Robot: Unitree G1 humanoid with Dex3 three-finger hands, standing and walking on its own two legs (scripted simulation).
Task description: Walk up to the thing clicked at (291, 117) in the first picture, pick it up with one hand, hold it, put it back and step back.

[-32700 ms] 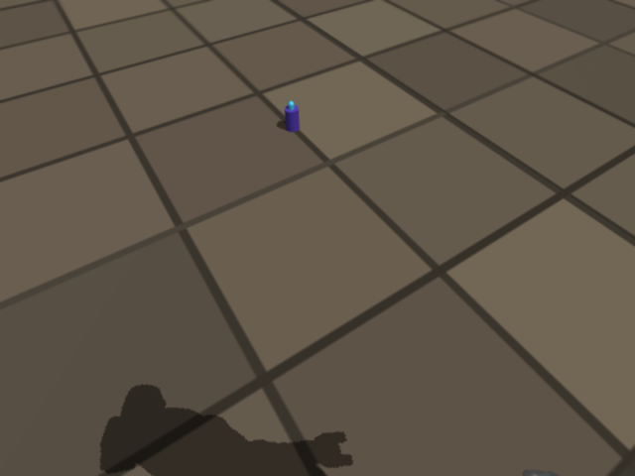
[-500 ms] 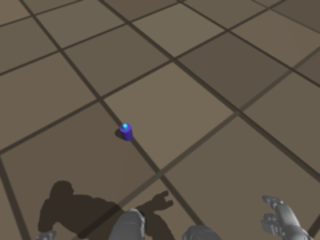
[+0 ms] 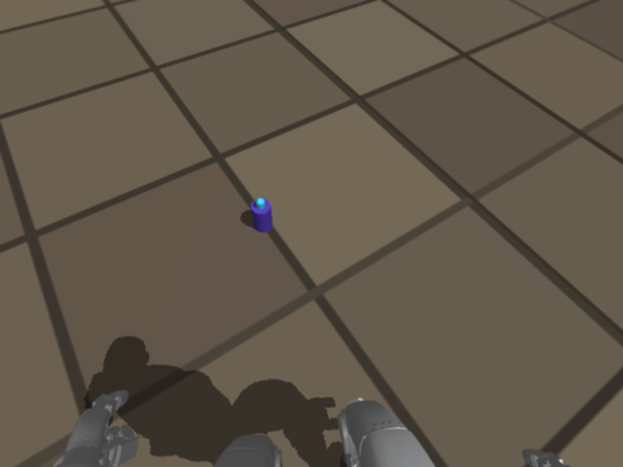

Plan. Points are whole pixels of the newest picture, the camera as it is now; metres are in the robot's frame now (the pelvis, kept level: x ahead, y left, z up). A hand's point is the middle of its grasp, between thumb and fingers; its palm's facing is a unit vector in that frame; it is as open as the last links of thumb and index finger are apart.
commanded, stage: step back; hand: left
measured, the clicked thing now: (261, 212) +0.94 +0.16 -0.68
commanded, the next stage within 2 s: stand in 1.38 s
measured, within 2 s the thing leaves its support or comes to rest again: neither
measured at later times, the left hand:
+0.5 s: hand out of the picture -0.09 +0.26 -0.14, palm faces +0.01 -0.90 -0.43, open 7.4 cm
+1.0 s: hand out of the picture -0.08 +0.24 -0.14, palm faces +0.05 -0.93 -0.37, open 7.4 cm
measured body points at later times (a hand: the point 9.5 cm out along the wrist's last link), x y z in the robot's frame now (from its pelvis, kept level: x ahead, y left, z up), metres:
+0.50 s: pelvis -0.15 -0.02 -0.01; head -0.13 -0.03 +0.44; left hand -0.09 +0.31 -0.12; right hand -0.08 -0.35 -0.13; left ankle -0.14 +0.10 -0.73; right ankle -0.13 -0.16 -0.72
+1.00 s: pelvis -0.13 -0.02 +0.01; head -0.12 -0.03 +0.46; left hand -0.09 +0.29 -0.11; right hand -0.06 -0.34 -0.12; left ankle -0.09 +0.11 -0.72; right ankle -0.13 -0.15 -0.72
